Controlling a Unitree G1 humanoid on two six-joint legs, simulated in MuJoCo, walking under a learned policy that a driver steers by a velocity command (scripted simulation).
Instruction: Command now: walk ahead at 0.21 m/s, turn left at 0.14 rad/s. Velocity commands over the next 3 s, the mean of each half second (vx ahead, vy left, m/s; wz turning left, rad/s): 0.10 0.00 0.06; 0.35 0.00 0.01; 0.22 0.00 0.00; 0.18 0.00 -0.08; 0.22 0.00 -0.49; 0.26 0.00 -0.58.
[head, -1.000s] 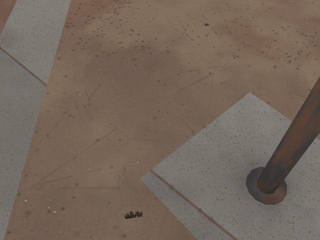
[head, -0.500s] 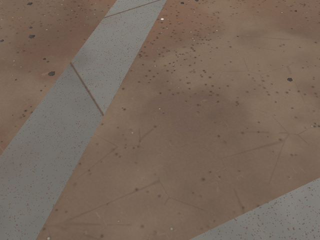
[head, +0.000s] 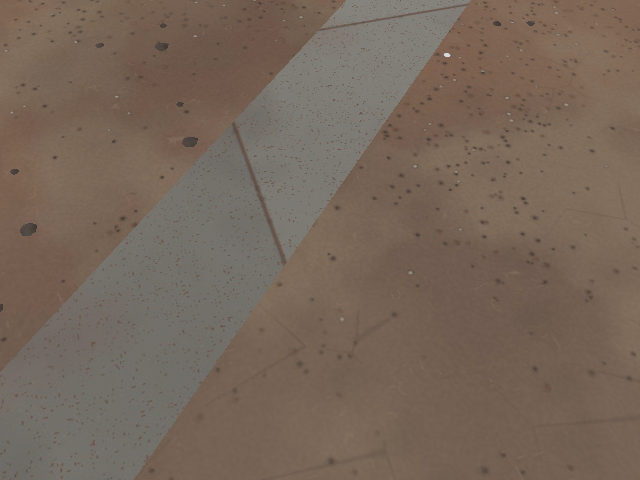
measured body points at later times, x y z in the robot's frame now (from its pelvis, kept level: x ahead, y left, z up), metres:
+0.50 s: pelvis +0.11 -0.03 +0.00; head +0.12 -0.03 +0.45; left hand +0.25 +0.23 -0.12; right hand +0.20 -0.29 -0.14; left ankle +0.06 +0.08 -0.74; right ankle +0.15 -0.15 -0.74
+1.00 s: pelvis +0.26 -0.04 +0.00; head +0.29 -0.04 +0.45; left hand +0.23 +0.22 -0.14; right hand +0.45 -0.29 -0.10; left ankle +0.41 +0.11 -0.69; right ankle +0.14 -0.15 -0.74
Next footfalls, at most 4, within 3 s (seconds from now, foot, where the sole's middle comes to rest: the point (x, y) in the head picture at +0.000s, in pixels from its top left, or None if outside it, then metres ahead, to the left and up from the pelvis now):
0.26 right None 0.18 -0.15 -0.77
1.12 left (273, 434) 0.52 0.10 -0.77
1.50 right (385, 439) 0.51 -0.13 -0.77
2.08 right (401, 371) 0.66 -0.17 -0.77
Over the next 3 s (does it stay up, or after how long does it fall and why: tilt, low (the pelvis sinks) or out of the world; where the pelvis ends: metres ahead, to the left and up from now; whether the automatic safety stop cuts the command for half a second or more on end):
stays up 0.81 -0.17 0.00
